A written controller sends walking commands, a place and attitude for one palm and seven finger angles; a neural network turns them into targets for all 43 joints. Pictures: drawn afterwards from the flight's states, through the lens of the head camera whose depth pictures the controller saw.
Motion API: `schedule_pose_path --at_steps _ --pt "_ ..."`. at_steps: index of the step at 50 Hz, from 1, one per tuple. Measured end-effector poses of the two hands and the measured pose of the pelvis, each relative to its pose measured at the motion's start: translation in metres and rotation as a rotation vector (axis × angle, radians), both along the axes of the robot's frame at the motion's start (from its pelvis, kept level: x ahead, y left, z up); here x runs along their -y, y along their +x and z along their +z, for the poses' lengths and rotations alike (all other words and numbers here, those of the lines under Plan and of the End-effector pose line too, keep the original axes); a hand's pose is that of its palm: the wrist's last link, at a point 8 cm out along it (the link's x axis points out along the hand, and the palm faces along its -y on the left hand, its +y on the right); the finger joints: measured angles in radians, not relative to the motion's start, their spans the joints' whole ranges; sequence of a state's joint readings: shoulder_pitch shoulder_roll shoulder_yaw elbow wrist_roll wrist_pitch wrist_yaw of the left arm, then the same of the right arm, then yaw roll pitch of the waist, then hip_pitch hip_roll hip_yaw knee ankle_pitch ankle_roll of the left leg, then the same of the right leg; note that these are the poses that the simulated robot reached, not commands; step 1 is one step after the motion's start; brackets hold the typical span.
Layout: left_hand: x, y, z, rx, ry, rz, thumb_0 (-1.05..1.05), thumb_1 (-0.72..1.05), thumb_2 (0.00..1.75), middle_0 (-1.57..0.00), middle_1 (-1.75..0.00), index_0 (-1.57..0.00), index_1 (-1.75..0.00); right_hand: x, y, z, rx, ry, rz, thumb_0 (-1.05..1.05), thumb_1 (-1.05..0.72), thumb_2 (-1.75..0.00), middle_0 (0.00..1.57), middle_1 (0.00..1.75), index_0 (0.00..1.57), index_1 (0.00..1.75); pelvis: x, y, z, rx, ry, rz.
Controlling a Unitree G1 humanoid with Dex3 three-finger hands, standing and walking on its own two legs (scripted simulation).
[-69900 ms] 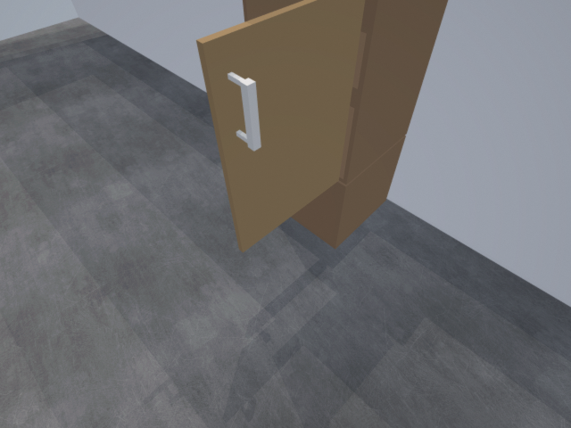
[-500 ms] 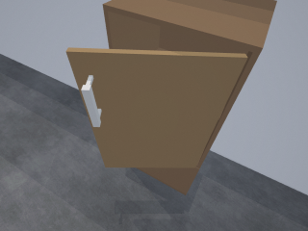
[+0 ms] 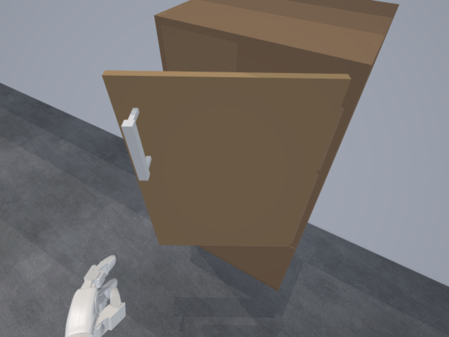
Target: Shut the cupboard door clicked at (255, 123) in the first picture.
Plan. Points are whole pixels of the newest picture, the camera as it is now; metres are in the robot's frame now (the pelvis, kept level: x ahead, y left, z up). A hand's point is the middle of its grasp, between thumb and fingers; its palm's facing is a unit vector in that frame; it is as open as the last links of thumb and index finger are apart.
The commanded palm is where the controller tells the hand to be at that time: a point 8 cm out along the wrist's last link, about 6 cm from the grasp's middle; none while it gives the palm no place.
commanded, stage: raise the hand and make a fist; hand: left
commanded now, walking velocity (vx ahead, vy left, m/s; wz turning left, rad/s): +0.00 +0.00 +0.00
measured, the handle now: (139, 145) +0.44 +0.19 +0.12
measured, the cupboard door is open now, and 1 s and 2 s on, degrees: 30 30 30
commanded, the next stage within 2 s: bring the fist close to the handle in 1.76 s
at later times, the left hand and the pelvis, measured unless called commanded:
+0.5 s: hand (134, 298) +0.18 +0.15 +0.03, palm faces +0.01 -0.99 -0.10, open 5.0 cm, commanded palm +0.15 +0.22 +0.02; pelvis -0.02 -0.04 -0.07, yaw +2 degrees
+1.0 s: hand (112, 257) +0.23 +0.19 +0.07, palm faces +0.02 -1.00 -0.06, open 3.2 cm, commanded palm +0.20 +0.24 +0.08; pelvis +0.02 +0.01 -0.03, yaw +0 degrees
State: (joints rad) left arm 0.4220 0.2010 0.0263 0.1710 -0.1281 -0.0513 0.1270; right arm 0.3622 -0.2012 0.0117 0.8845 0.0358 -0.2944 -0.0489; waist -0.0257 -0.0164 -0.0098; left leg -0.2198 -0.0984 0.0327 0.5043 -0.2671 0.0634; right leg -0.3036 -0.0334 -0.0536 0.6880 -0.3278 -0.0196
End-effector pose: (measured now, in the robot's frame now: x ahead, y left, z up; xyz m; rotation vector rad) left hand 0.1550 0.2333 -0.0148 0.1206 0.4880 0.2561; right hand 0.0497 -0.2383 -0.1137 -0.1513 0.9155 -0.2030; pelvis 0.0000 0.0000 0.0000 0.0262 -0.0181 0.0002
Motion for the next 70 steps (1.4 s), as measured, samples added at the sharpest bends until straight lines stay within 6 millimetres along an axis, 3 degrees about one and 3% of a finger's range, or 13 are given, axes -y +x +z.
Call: schedule_pose_path --at_steps 3,6,14,17,21,24,31,37,43,48,56,64,70 --pt "0.014 0.039 0.044 0.331 0.001 -0.082 0.01 0.91 0.89 -0.25 -0.36 -0.25 -0.36 0.013 0.027 -0.003 0.147 0.002 0.036 0.01 -0.91 -0.9 0.2 0.3 0.2 0.3 0.005 -0.01 -0.014 -0.029 0.013 -0.001" --pt "0.024 0.046 0.051 0.523 -0.054 -0.19 0.01 0.91 0.89 -0.29 -0.41 -0.29 -0.4 0.027 0.052 0.002 0.259 -0.01 0.044 0.01 -0.91 -0.9 0.2 0.3 0.2 0.3 0.015 -0.018 -0.029 -0.087 0.012 -0.017" --pt "0.011 -0.035 -0.033 0.292 -0.125 -0.147 0.01 0.9 0.89 -0.43 -0.55 -0.43 -0.55 0.057 0.109 0.025 0.421 -0.116 0.149 0.02 -0.91 -0.9 0.2 0.3 0.2 0.3 0.038 -0.03 -0.062 -0.161 -0.002 -0.009" --pt "0.003 -0.053 -0.019 0.337 -0.045 -0.067 0.02 0.9 0.89 -0.49 -0.61 -0.48 -0.61 0.055 0.128 0.023 0.445 -0.136 0.201 0.02 -0.91 -0.9 0.2 0.3 0.2 0.3 0.041 -0.027 -0.067 -0.176 -0.023 0.013" --pt "0.01 -0.038 0.029 0.574 0.024 -0.114 0.02 0.9 0.9 -0.55 -0.69 -0.55 -0.69 0.039 0.144 0.011 0.45 -0.104 0.244 0.02 -0.91 -0.9 0.2 0.3 0.2 0.3 0.042 -0.023 -0.07 -0.183 -0.047 0.035" --pt "0.025 -0.007 0.048 0.64 0.014 -0.244 0.02 0.9 0.9 -0.61 -0.75 -0.61 -0.75 0.025 0.145 0.0 0.426 -0.05 0.232 0.02 -0.91 -0.9 0.2 0.3 0.2 0.3 0.041 -0.019 -0.068 -0.186 -0.051 0.036" --pt "0.028 0.046 0.036 0.345 -0.109 -0.291 0.01 0.9 0.89 -0.74 -0.89 -0.74 -0.89 0.009 0.119 -0.007 0.3 0.041 0.107 0.02 -0.91 -0.9 0.2 0.3 0.21 0.3 0.035 0.001 -0.047 -0.184 -0.021 0.0" --pt "-0.002 0.042 0.068 0.456 -0.029 -0.153 0.02 0.9 0.89 -0.85 -1.01 -0.84 -1.01 0.012 0.106 -0.002 0.22 -0.001 0.099 0.02 -0.91 -0.9 0.2 0.3 0.2 0.3 0.024 0.017 -0.035 -0.176 -0.024 -0.011" --pt "0.0 0.041 0.074 0.486 -0.065 -0.239 0.01 0.9 0.9 -0.96 -1.13 -0.95 -1.13 0.011 0.115 0.005 0.232 -0.055 0.131 0.02 -0.91 -0.9 0.2 0.3 0.2 0.3 0.007 0.018 -0.033 -0.166 -0.042 0.001" --pt "-0.003 0.049 0.075 0.461 -0.075 -0.273 0.02 0.9 0.89 -1.05 -1.23 -1.05 -1.23 -0.002 0.131 0.02 0.299 -0.069 0.129 0.02 -0.91 -0.9 0.2 0.3 0.2 0.3 -0.003 0.019 -0.03 -0.147 -0.047 -0.004" --pt "-0.024 0.059 0.115 0.589 -0.033 -0.218 0.02 0.9 0.89 -1.2 -1.39 -1.19 -1.39 -0.037 0.149 0.039 0.385 -0.021 0.183 0.02 -0.91 -0.9 0.2 0.3 0.2 0.3 -0.015 0.02 -0.023 -0.099 -0.06 0.001" --pt "-0.028 0.066 0.116 0.477 -0.056 -0.244 0.02 0.9 0.89 -1.28 -1.48 -1.27 -1.47 -0.055 0.144 0.044 0.366 0.002 0.197 0.02 -0.9 -0.9 0.2 0.3 0.21 0.3 -0.022 0.017 -0.014 -0.057 -0.06 -0.001" --pt "-0.04 0.072 0.148 0.579 -0.015 -0.207 0.02 0.9 0.89 -1.29 -1.49 -1.29 -1.49 -0.053 0.136 0.044 0.344 -0.003 0.2 0.02 -0.9 -0.9 0.2 0.3 0.21 0.3 -0.022 0.015 -0.009 -0.031 -0.059 0.001"
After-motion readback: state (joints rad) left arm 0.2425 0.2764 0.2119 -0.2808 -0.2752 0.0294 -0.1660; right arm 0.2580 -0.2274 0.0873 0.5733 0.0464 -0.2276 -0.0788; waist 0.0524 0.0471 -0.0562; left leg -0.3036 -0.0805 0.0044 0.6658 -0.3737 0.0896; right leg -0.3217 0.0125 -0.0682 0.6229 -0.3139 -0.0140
